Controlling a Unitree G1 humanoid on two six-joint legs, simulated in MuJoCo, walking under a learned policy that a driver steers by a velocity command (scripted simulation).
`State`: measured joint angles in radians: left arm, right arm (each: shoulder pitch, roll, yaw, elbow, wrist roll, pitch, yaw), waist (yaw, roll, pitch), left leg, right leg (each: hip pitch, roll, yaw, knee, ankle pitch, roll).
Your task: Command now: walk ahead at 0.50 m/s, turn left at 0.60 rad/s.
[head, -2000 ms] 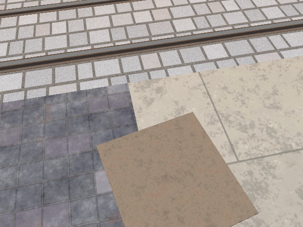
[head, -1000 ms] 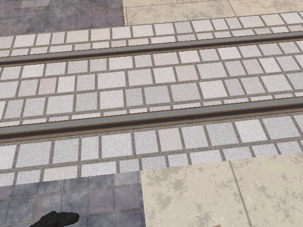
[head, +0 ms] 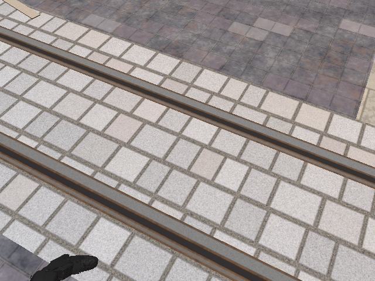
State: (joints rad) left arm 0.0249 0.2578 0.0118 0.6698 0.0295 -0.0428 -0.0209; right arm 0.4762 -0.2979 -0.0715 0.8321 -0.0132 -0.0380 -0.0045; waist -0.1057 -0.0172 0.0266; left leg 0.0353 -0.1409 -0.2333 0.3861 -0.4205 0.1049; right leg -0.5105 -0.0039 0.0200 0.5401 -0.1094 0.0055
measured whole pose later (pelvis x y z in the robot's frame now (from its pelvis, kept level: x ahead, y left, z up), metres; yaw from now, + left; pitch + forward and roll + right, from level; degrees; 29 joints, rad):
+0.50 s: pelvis +0.25 +0.02 +0.00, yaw +17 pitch +2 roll -1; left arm 0.42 0.26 0.04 0.88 0.02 -0.07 0.00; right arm 0.02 -0.26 -0.03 0.67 -0.05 0.00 0.08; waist 0.08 0.02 0.05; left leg -0.54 0.02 0.06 0.62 -0.17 0.10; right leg 0.08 -0.04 -0.26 0.29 -0.39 0.03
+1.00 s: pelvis +0.43 +0.10 +0.01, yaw +20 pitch -1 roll +2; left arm 0.20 0.21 0.02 0.88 0.02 -0.01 0.02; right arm 0.30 -0.21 -0.01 0.95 -0.01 -0.04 -0.02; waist -0.02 -0.03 0.04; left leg -0.08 -0.11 0.05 0.39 -0.30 0.09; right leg -0.34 -0.03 -0.04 0.53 -0.13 -0.04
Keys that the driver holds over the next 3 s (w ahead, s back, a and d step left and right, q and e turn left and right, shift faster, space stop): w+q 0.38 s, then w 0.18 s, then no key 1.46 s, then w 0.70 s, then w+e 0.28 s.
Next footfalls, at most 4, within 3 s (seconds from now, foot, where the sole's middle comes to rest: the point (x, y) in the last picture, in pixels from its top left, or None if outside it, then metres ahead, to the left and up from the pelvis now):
0.02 right None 0.18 -0.12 -0.76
0.54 left None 0.40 0.17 -0.76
1.00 right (166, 253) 0.57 0.04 -0.76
2.40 right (160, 216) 0.71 0.06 -0.76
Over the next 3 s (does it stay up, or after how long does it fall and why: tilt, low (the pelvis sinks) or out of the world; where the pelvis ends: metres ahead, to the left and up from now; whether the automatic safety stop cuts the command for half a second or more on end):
stays up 0.87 0.22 0.00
